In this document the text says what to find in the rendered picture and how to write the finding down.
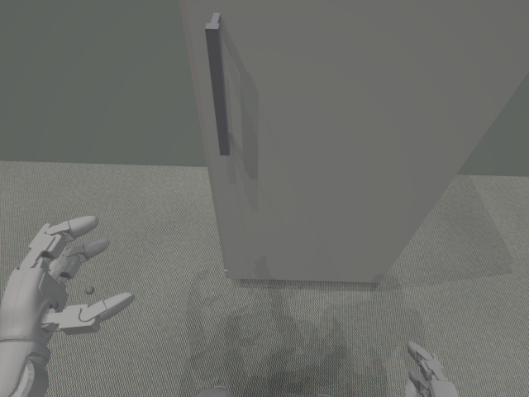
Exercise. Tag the left robot hand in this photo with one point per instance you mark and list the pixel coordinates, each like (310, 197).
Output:
(25, 308)

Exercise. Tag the handle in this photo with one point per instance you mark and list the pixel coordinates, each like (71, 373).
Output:
(214, 49)

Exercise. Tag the fridge door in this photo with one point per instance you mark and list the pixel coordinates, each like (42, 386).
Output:
(348, 121)

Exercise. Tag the right robot hand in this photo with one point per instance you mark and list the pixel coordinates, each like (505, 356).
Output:
(433, 371)

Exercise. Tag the robot left forearm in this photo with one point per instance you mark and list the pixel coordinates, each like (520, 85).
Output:
(23, 368)

